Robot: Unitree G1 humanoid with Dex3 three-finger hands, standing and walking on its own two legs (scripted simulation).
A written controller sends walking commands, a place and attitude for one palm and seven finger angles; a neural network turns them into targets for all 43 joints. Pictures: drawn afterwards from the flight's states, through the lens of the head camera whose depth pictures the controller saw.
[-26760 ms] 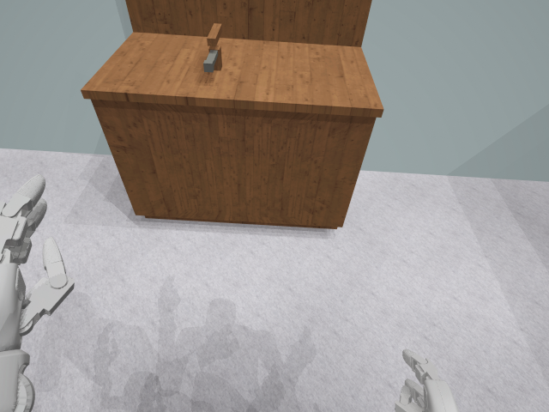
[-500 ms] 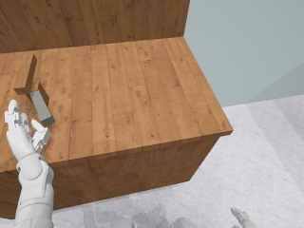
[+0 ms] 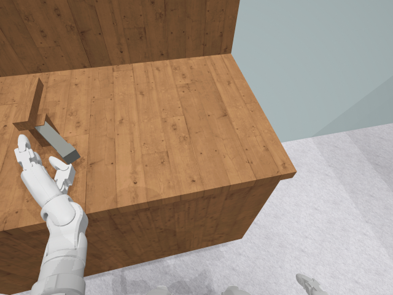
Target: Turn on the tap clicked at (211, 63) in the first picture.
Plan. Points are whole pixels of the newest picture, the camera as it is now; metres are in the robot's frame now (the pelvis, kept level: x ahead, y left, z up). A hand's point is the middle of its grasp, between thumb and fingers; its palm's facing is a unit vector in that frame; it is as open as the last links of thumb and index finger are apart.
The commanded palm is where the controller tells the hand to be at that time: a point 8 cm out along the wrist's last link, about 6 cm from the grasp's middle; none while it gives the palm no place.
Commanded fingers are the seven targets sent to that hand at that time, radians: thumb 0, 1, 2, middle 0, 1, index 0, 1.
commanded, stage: push the lever round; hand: left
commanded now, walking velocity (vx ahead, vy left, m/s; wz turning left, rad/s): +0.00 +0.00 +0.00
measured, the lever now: (69, 154) +0.38 +0.28 +0.06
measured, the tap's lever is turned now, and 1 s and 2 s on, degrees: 35 59 76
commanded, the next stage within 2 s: lift the hand up off the lever in 1.28 s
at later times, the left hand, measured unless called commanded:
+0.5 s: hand (88, 159) +0.37 +0.25 +0.04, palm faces +0.78 -0.62 -0.07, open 7.5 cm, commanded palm +0.33 +0.25 +0.05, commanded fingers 0.00 0.90 0.90 -0.15 -0.15 -0.15 -0.15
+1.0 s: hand (99, 149) +0.40 +0.23 +0.05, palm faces +0.83 -0.56 -0.09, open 7.6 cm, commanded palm +0.35 +0.23 +0.05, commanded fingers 0.00 0.90 0.90 -0.15 -0.15 -0.15 -0.15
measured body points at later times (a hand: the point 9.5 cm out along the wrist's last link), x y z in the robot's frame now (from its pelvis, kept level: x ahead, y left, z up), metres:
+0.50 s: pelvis +0.00 +0.00 +0.00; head +0.05 +0.01 +0.45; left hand +0.33 +0.27 +0.05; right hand +0.12 -0.24 -0.12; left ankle +0.00 +0.12 -0.69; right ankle +0.03 -0.10 -0.69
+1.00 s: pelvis -0.01 -0.01 +0.00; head +0.05 +0.00 +0.44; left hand +0.35 +0.25 +0.05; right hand +0.09 -0.26 -0.13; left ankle +0.00 +0.12 -0.69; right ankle +0.03 -0.10 -0.69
